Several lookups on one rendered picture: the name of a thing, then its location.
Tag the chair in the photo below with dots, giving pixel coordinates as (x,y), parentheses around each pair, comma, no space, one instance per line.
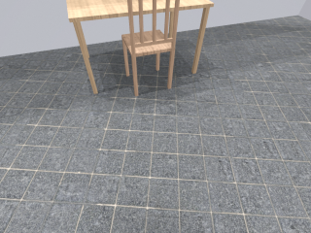
(149,42)

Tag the table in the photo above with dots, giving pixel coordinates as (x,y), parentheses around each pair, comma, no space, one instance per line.
(84,10)

